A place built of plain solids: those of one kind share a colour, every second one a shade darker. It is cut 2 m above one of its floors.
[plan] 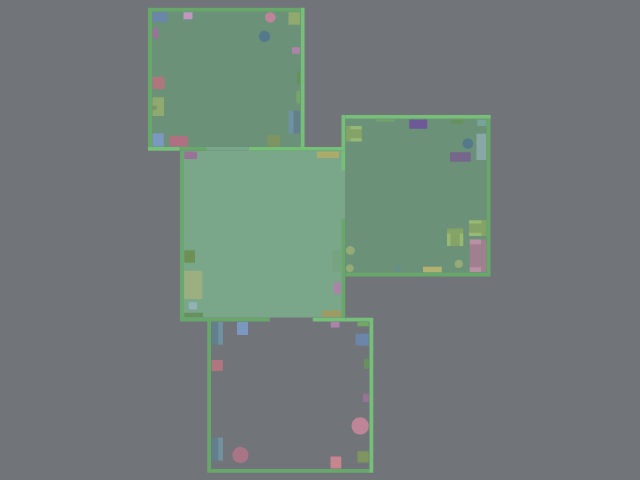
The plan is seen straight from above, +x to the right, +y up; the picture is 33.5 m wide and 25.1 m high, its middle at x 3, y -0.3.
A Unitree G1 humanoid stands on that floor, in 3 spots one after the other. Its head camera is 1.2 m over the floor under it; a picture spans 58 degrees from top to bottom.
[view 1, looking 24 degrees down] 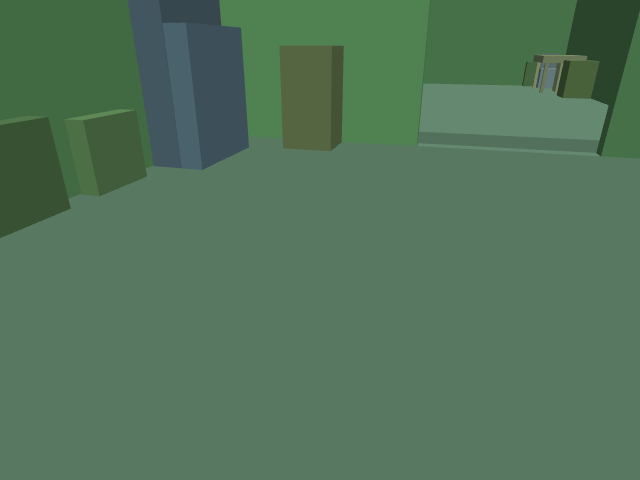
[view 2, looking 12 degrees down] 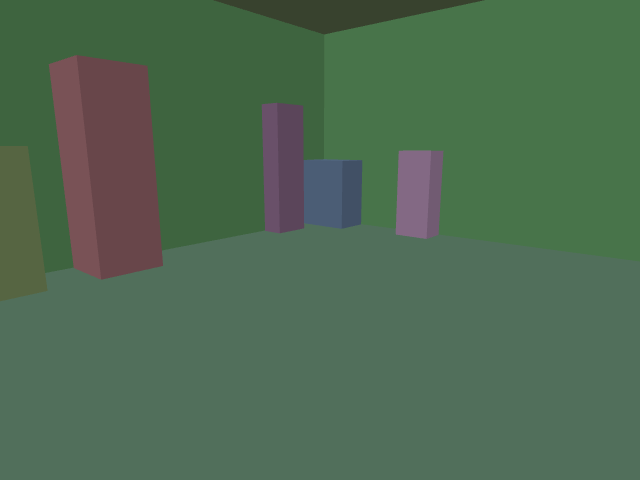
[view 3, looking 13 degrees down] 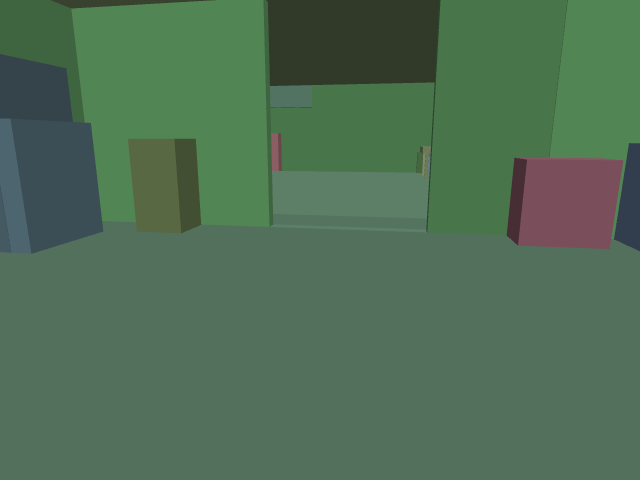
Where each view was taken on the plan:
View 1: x -1.10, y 10.46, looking -74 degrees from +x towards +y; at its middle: floor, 2.95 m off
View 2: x -1.10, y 5.95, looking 130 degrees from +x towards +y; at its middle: floor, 5.77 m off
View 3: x -2.50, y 10.37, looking -80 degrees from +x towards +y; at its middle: floor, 5.33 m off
